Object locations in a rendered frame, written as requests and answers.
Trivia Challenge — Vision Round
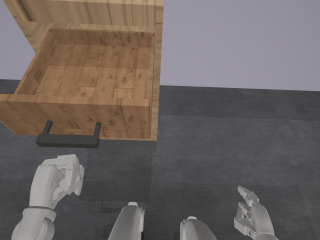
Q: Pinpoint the drawer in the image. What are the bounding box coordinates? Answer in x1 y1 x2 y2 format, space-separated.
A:
0 28 155 139

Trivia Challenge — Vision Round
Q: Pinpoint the handle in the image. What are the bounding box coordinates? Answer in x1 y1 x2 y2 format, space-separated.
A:
35 120 101 149

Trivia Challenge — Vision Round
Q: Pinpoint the right robot shin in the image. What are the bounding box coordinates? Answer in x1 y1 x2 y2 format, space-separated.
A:
187 216 197 220

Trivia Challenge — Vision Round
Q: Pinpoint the robot left hand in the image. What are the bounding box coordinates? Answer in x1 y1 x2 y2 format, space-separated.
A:
29 154 85 210

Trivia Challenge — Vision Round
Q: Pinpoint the robot right hand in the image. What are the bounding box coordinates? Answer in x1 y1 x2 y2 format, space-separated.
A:
234 185 275 240

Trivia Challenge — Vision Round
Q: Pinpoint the robot left thigh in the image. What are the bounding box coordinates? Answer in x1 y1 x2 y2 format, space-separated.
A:
108 205 145 240

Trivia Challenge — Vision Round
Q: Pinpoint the robot left forearm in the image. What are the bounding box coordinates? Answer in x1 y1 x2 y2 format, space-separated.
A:
11 206 57 240

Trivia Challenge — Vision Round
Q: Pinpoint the cabinet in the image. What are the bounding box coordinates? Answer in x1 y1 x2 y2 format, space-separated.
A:
3 0 164 141

